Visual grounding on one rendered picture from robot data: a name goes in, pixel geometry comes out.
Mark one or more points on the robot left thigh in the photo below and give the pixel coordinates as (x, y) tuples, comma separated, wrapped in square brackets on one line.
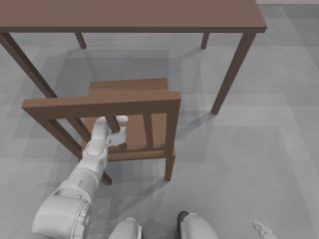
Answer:
[(128, 229)]

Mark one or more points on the robot left forearm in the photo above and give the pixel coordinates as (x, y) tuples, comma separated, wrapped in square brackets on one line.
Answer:
[(86, 177)]

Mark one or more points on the robot right hand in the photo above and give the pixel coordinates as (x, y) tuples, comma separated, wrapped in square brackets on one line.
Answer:
[(263, 230)]

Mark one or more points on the chair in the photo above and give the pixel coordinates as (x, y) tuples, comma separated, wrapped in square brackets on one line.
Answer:
[(151, 109)]

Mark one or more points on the robot left hand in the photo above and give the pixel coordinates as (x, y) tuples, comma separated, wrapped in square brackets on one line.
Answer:
[(102, 130)]

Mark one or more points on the robot right shin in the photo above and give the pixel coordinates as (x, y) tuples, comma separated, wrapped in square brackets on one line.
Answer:
[(191, 215)]

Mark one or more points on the table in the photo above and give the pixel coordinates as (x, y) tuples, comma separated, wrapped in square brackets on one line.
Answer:
[(130, 16)]

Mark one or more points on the left robot upper arm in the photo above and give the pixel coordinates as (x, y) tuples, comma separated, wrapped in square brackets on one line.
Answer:
[(62, 217)]

